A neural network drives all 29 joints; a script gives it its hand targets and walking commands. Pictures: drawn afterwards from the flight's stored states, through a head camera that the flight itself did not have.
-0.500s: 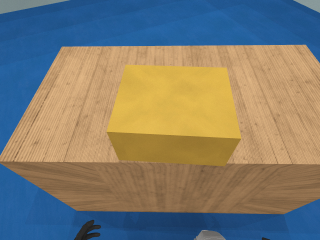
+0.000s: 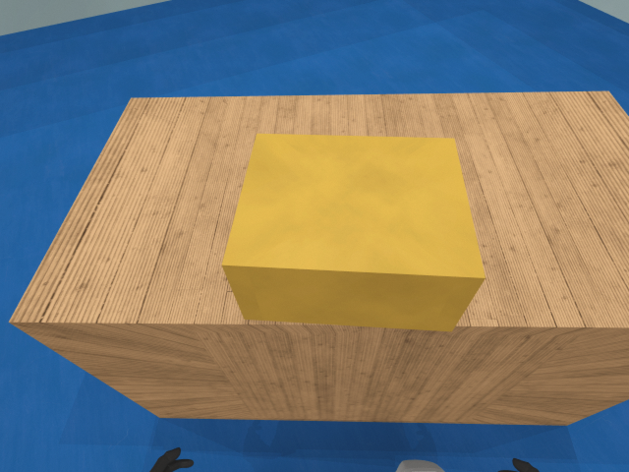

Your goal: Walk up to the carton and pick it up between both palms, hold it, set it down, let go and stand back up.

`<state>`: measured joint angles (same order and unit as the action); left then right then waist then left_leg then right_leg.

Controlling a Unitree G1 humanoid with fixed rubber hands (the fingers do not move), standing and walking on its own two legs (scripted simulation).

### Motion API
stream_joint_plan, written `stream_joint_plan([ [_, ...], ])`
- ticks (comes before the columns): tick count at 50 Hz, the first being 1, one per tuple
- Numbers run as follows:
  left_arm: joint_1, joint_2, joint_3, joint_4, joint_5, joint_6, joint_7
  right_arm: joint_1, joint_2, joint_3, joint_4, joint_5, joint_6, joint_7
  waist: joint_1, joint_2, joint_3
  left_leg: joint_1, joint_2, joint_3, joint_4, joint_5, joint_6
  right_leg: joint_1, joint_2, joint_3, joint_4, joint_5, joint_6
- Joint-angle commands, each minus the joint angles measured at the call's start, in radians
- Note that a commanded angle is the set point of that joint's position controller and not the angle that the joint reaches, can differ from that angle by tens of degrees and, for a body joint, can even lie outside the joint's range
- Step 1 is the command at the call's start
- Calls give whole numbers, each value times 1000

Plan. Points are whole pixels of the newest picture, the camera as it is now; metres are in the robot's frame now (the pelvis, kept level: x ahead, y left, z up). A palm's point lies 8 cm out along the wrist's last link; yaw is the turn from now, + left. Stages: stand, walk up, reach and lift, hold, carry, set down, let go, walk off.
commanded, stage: stand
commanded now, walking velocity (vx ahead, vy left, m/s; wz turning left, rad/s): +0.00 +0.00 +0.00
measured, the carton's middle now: (350, 228) +0.45 -0.02 +0.00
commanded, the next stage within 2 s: none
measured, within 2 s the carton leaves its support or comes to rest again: neither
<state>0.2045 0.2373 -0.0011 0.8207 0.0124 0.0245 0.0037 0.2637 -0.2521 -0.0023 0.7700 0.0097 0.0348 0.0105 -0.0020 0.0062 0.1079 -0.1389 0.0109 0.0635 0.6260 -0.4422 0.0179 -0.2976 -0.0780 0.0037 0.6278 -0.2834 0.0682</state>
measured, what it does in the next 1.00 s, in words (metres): stands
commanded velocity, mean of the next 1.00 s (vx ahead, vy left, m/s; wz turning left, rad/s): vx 0.00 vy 0.00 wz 0.00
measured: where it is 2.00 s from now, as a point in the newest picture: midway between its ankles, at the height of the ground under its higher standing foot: outside the picture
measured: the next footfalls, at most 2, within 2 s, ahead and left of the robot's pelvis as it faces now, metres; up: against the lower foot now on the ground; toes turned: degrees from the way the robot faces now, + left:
none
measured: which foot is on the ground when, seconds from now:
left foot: down 0.00-1.00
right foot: down 0.00-1.00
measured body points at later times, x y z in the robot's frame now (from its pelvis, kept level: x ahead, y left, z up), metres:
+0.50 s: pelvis -0.01 +0.00 +0.01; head +0.01 -0.01 +0.46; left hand +0.07 +0.25 -0.13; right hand +0.04 -0.26 -0.13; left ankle -0.06 +0.10 -0.72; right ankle +0.03 -0.16 -0.72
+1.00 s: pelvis -0.03 -0.02 +0.01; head -0.03 -0.03 +0.46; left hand +0.03 +0.22 -0.13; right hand +0.00 -0.27 -0.13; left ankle -0.06 +0.10 -0.72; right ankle +0.03 -0.16 -0.72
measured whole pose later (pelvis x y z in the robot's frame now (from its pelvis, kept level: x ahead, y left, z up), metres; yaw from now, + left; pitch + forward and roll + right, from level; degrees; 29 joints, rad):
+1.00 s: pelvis -0.03 -0.02 +0.01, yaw -4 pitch -4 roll +1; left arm 0.26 0.20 0.01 0.94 0.02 0.01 0.01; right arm 0.30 -0.23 -0.01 0.85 0.00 0.02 0.00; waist 0.01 0.00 0.09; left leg -0.10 0.04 0.12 0.52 -0.34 -0.02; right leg -0.30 -0.04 0.05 0.55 -0.18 0.03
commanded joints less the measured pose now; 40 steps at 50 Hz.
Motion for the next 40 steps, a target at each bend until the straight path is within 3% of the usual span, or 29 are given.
stream_joint_plan([
  [1,-1,165,41,-97,1,-29,9,39,-187,-55,-85,0,-29,-8,-4,1,-116,-75,95,-89,-181,436,27,122,-23,-4,-65,358,-98],
  [21,39,165,39,-39,1,-37,14,84,-171,-52,-31,-2,-33,-11,-2,-11,-65,-84,90,-74,-241,329,25,120,-27,11,-117,317,-91],
  [23,44,155,39,-24,6,-31,16,56,-172,-45,-46,-8,-45,-13,13,-36,-69,-55,104,-75,-237,416,5,113,-16,18,-96,398,-79],
  [28,42,153,39,-14,5,-27,19,77,-165,-44,-28,-5,-45,-18,2,-21,-92,-48,99,-63,-232,430,2,125,-15,35,-91,412,-78],
  [35,54,144,39,11,4,-23,17,66,-152,-41,-22,-5,-39,-20,7,4,-53,-84,96,-47,-263,263,1,108,-14,57,-119,349,-77],
  [40,57,149,46,27,6,-27,13,70,-146,-40,-12,-3,-38,-21,6,-18,-33,-98,90,-44,-279,137,-1,82,-11,79,-161,254,-80],
])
